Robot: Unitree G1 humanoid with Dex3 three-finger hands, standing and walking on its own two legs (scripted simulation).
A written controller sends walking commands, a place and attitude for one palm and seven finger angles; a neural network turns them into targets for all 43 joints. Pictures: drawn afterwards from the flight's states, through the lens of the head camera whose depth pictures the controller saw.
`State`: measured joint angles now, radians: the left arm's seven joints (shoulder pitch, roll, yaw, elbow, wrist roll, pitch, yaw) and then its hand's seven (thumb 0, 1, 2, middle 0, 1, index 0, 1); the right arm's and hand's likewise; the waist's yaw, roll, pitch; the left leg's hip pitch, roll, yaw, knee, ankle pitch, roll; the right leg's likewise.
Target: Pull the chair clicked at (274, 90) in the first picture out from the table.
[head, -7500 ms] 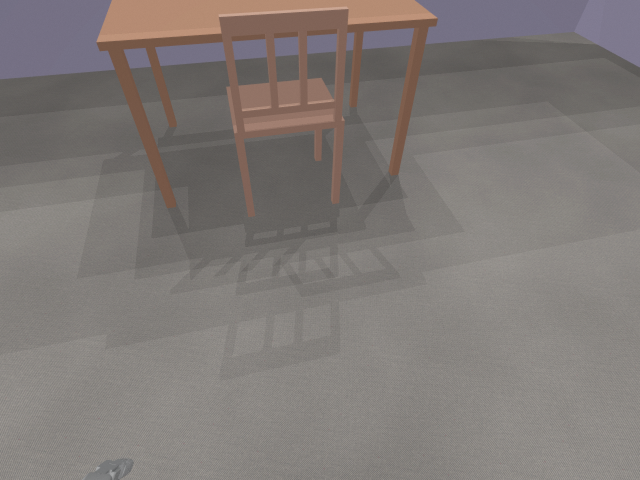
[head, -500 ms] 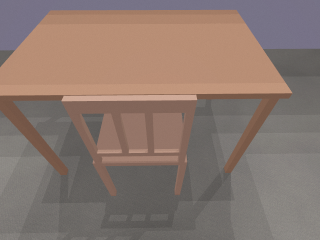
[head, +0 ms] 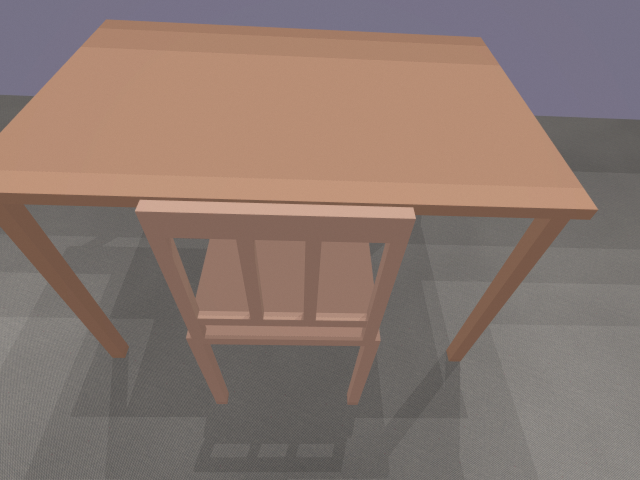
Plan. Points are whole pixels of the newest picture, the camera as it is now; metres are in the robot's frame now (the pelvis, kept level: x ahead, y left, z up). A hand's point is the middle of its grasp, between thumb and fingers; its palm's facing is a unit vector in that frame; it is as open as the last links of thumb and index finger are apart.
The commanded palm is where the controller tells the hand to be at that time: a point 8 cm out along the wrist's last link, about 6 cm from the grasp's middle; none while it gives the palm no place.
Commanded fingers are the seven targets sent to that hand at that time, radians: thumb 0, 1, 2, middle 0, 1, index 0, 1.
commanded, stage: look again from close up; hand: left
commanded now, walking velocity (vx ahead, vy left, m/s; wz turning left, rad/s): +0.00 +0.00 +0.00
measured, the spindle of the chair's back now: (252, 280) +0.46 +0.15 -0.12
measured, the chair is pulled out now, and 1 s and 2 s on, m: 0.00 0.00 0.00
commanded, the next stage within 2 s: raise the hand toward the chair's back in 0.46 s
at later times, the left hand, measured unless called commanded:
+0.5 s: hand out of the picture -0.04 +0.18 -0.17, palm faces +0.01 -0.98 -0.19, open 7.4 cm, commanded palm none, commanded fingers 0.00 0.90 0.90 -0.20 -0.30 -0.20 -0.30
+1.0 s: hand out of the picture +0.11 +0.16 -0.09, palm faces +0.09 -0.99 +0.04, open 9.3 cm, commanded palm +0.10 +0.23 -0.06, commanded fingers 0.00 0.36 0.67 -0.15 -0.22 -0.15 -0.22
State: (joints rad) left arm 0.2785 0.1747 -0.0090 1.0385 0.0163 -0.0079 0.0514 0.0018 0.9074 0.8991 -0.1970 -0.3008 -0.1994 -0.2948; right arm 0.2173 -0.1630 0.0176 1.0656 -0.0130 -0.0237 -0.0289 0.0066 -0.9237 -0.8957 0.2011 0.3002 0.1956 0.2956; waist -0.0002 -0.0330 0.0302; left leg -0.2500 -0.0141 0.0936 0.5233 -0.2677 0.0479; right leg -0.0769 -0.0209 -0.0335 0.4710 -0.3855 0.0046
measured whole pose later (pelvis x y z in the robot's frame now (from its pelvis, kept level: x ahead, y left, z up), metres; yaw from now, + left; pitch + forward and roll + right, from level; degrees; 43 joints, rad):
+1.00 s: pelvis -0.08 -0.04 -0.08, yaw +2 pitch +11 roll +0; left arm 0.39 0.18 0.15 0.24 -0.24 -0.41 -0.27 0.00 0.59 0.76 -0.17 -0.25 -0.17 -0.25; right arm 0.15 -0.27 -0.05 0.51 0.02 -0.20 -0.02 0.01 -0.91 -0.90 0.20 0.30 0.20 0.30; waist 0.00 -0.04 -0.14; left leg -0.90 0.04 0.02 1.08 -0.38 0.01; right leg -0.75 0.02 -0.10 1.13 -0.57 -0.07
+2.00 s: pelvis -0.07 +0.01 -0.08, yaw +2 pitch +14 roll -4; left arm 0.32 0.25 0.15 0.07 -0.25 -0.36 -0.22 -0.01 -0.48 0.31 -0.06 -0.09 -0.06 -0.08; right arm 0.18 -0.21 0.04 0.52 0.02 -0.17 -0.06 0.01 -0.90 -0.90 0.21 0.30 0.20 0.30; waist 0.00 0.05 -0.12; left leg -0.96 0.02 0.01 1.11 -0.40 0.06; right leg -0.77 0.01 -0.11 1.08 -0.55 -0.01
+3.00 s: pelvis -0.06 -0.01 -0.08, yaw +2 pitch +15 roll -4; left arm 0.20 0.24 0.15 0.14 -0.25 -0.40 -0.23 -0.02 -0.50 0.30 -0.06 -0.08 -0.06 -0.08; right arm 0.20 -0.25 0.02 0.57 0.02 -0.19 -0.06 0.01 -0.90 -0.90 0.21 0.30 0.20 0.30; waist -0.01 0.05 -0.12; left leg -0.97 0.03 0.00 1.12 -0.41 0.04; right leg -0.78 0.02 -0.12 1.09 -0.57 -0.03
